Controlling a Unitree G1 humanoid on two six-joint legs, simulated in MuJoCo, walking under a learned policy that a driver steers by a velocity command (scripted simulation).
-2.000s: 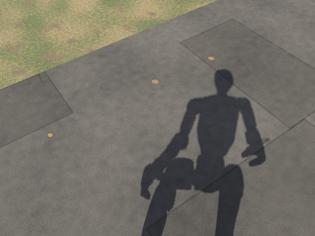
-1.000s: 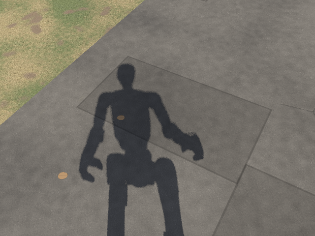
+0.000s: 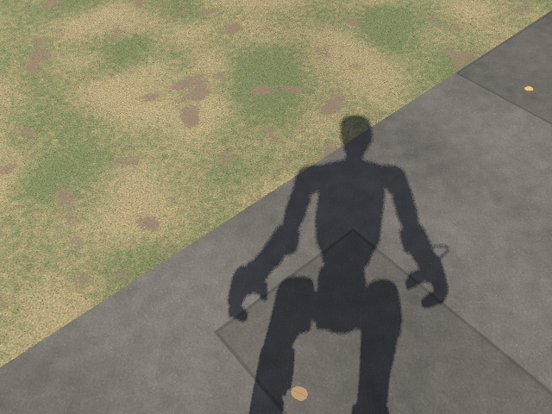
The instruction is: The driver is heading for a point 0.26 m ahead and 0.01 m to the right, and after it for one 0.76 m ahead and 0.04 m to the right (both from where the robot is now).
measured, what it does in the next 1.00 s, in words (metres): walks ahead: left foot, then right foot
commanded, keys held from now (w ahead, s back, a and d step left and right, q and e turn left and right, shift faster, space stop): w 0.10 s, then no key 0.40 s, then w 0.40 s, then w+e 0.10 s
